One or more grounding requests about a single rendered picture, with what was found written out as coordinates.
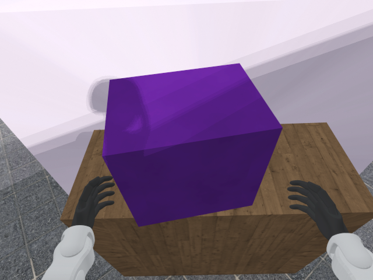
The carton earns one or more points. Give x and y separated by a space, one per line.
188 143

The left robot hand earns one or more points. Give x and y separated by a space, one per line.
88 207

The pedestal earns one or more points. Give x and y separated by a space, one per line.
267 237

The left robot forearm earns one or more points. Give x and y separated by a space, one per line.
73 256

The right robot forearm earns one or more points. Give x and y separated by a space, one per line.
350 259

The right robot hand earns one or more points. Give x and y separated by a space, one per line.
320 207

